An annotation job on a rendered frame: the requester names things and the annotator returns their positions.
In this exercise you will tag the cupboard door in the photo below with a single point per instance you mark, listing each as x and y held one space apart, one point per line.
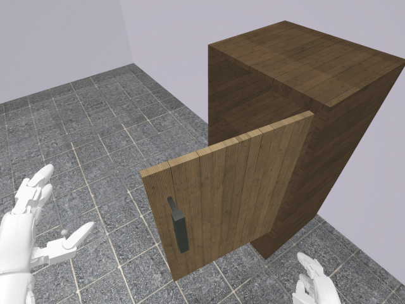
229 192

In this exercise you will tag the handle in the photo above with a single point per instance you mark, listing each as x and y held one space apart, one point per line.
179 226

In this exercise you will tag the right robot hand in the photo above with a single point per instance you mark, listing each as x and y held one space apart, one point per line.
321 289

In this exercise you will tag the left robot forearm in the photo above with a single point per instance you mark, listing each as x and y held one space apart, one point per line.
16 288

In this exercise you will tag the left robot hand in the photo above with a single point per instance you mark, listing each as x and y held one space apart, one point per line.
18 234

